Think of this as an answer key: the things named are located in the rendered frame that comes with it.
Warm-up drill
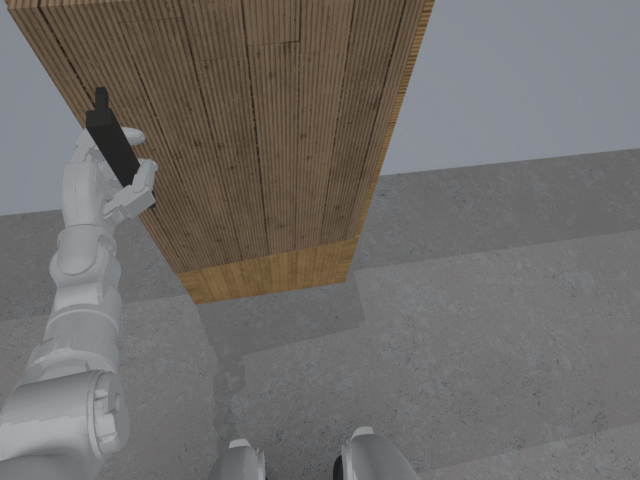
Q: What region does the cupboard door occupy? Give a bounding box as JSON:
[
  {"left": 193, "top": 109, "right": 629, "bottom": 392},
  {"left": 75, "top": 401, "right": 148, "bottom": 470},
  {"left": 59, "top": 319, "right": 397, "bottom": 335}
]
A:
[{"left": 7, "top": 0, "right": 426, "bottom": 274}]

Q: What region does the robot right thigh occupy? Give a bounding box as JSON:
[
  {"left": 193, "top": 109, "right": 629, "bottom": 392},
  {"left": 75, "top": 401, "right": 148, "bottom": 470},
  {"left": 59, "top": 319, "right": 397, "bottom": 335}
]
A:
[{"left": 341, "top": 434, "right": 420, "bottom": 480}]

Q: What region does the left robot forearm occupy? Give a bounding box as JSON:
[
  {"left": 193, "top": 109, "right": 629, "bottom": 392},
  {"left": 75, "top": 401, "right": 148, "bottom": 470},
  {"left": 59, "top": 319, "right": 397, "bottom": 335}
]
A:
[{"left": 0, "top": 224, "right": 122, "bottom": 461}]

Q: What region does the left robot upper arm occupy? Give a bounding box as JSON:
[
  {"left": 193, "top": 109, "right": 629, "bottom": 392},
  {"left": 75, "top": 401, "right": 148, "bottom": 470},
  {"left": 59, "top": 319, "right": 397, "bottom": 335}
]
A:
[{"left": 0, "top": 369, "right": 130, "bottom": 480}]

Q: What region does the robot thigh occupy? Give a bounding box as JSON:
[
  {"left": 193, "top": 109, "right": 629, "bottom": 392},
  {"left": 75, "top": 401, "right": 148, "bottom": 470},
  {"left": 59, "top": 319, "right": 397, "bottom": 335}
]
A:
[
  {"left": 341, "top": 434, "right": 420, "bottom": 480},
  {"left": 205, "top": 446, "right": 266, "bottom": 480}
]

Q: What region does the handle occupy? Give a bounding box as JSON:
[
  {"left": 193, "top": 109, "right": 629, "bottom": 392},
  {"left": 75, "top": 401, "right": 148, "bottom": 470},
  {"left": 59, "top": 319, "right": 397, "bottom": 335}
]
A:
[{"left": 86, "top": 87, "right": 156, "bottom": 209}]

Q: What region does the robot left thigh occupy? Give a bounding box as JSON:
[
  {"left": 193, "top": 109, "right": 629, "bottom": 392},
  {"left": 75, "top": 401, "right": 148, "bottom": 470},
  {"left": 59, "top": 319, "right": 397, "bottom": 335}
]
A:
[{"left": 205, "top": 446, "right": 266, "bottom": 480}]

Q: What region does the robot left hand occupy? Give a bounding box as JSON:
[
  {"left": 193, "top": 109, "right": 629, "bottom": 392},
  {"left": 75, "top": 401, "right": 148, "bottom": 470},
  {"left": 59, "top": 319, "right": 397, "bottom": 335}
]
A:
[{"left": 61, "top": 127, "right": 158, "bottom": 236}]

